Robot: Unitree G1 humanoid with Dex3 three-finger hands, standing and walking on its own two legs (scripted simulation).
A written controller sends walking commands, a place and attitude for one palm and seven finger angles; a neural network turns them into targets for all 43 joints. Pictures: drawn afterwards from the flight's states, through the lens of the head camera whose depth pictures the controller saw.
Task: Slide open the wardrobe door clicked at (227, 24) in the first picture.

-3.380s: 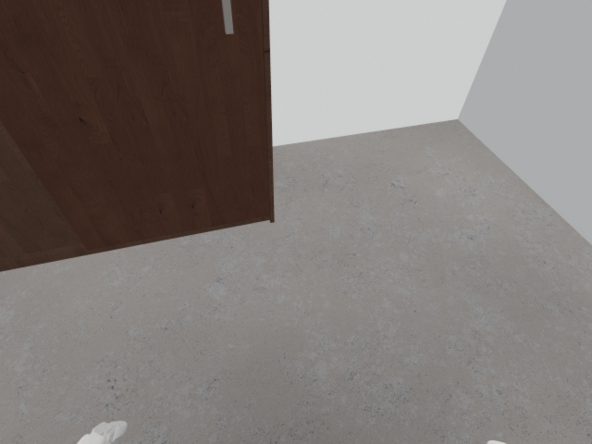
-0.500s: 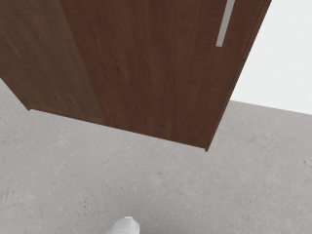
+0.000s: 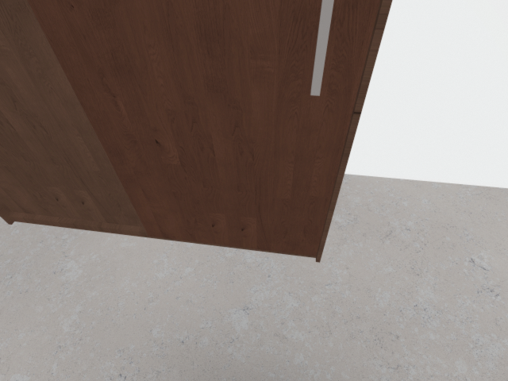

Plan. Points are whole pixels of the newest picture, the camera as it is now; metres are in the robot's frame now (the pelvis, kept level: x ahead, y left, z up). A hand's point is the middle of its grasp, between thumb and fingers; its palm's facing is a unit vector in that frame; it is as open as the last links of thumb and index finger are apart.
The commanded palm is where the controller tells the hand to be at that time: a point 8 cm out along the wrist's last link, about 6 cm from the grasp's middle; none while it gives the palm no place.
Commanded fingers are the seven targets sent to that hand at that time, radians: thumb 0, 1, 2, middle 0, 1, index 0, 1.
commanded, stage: take the last steps up to it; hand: right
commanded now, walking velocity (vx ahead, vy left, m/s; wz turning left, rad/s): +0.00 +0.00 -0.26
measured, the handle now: (323, 25) +0.71 -0.09 +0.24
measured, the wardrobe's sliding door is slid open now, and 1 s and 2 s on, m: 0.00 0.00 0.00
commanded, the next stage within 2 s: come to a stop and stand still in 0.92 s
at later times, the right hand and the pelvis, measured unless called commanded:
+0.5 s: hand out of the picture -0.06 -0.14 -0.18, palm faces +0.19 +0.98 -0.09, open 7.4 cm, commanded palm none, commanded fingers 0.00 -0.90 -0.90 0.20 0.30 0.20 0.30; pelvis +0.04 -0.01 +0.00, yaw -5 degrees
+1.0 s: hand (333, 302) +0.32 -0.14 -0.17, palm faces +0.01 +0.98 -0.22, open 7.4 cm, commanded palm none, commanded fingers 0.00 -0.90 -0.90 0.20 0.30 0.20 0.30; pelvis +0.20 +0.05 -0.01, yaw -2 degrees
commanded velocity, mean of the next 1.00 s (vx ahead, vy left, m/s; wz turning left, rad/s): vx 0.24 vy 0.08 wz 0.01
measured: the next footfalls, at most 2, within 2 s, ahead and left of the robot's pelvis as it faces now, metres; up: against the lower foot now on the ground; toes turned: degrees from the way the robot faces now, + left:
left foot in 0.16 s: +0.03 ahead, +0.14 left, +0.00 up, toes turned +3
right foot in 0.46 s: +0.08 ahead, -0.12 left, +0.00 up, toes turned -14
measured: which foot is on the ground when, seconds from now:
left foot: up 0.00-0.14, down 0.16-0.48, up 0.50-0.92, down 0.94-1.00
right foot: down 0.00-0.18, up 0.20-0.44, down 0.46-0.94, up 0.96-1.00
